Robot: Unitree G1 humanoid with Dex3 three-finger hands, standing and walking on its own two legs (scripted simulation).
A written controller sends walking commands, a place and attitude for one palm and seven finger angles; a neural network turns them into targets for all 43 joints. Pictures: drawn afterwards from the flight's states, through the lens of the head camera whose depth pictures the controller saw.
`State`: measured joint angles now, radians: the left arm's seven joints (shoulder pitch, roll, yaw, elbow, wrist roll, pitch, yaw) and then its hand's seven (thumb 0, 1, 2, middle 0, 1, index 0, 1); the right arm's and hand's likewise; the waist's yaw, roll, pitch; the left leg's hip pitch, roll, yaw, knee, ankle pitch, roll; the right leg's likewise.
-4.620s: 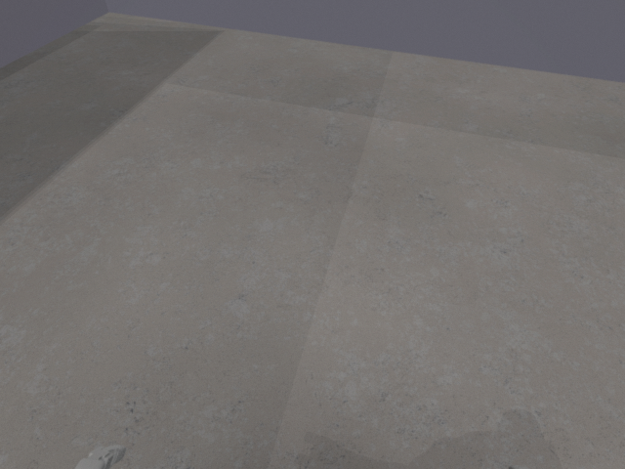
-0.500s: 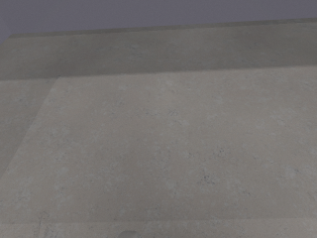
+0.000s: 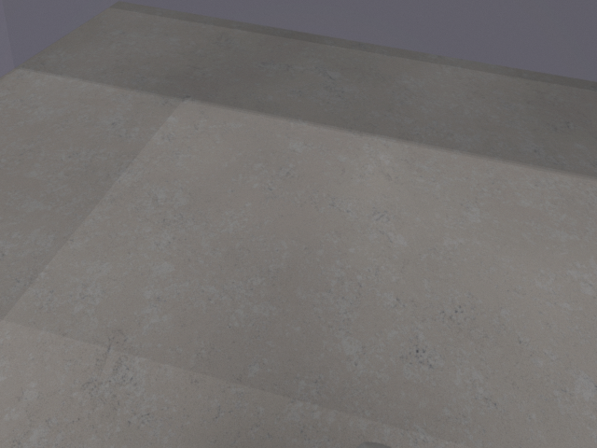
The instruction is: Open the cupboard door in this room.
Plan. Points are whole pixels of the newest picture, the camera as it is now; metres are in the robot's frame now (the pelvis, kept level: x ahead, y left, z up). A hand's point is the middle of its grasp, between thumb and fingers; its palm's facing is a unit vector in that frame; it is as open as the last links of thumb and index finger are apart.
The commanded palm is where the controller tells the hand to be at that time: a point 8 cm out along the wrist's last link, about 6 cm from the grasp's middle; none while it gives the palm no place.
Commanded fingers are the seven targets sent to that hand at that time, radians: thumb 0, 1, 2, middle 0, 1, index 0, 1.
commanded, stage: turn or walk to find it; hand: left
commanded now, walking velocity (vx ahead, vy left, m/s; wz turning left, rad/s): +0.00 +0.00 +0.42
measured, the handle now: out of the picture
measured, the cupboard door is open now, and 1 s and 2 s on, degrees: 0 0 0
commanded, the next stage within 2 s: none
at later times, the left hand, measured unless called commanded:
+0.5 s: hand out of the picture +0.00 +0.14 -0.15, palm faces +0.24 -0.93 -0.26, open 7.4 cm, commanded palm none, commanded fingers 0.00 0.90 0.90 -0.20 -0.30 -0.20 -0.30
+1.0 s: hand out of the picture -0.13 +0.21 -0.17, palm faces +0.46 -0.86 -0.24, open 7.4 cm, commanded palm none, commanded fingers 0.00 0.90 0.90 -0.20 -0.30 -0.20 -0.30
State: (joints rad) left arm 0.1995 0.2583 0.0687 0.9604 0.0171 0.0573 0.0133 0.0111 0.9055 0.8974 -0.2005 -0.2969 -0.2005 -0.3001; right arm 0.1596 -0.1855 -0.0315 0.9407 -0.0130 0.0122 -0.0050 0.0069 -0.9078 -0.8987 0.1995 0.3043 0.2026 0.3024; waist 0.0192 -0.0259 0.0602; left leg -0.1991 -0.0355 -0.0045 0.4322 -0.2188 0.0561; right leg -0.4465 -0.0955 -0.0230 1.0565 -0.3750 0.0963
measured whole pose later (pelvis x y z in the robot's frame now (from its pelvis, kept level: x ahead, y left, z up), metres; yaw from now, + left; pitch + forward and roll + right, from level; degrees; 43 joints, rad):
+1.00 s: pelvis -0.08 +0.00 +0.00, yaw +24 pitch -1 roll -1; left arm 0.22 0.26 0.07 0.98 0.02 0.06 0.01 0.01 0.91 0.90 -0.20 -0.30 -0.20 -0.30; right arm 0.17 -0.18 -0.03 0.96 -0.01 0.01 -0.01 0.01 -0.91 -0.90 0.20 0.30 0.20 0.30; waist 0.02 -0.03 0.05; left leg -0.19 -0.03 0.02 0.43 -0.22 0.06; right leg -0.45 -0.10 -0.03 1.07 -0.36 0.09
